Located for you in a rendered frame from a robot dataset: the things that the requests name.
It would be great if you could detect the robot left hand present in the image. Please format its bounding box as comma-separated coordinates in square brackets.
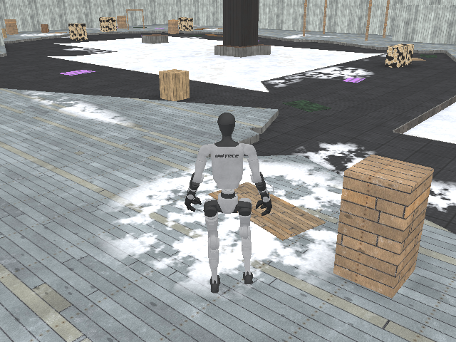
[185, 196, 201, 212]

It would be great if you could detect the robot left upper arm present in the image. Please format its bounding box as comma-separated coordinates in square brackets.
[193, 144, 212, 183]

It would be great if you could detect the right robot foot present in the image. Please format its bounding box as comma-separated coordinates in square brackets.
[243, 272, 253, 284]

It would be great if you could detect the robot right hand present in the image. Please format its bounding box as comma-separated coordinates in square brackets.
[256, 199, 272, 216]

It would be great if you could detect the robot right upper arm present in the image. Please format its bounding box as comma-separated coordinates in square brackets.
[242, 143, 262, 183]

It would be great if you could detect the right robot forearm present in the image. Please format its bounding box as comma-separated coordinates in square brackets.
[255, 172, 270, 202]

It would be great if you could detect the left robot forearm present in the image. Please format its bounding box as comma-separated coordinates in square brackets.
[186, 173, 200, 200]

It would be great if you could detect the left robot shin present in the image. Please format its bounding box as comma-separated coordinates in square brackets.
[208, 237, 219, 284]

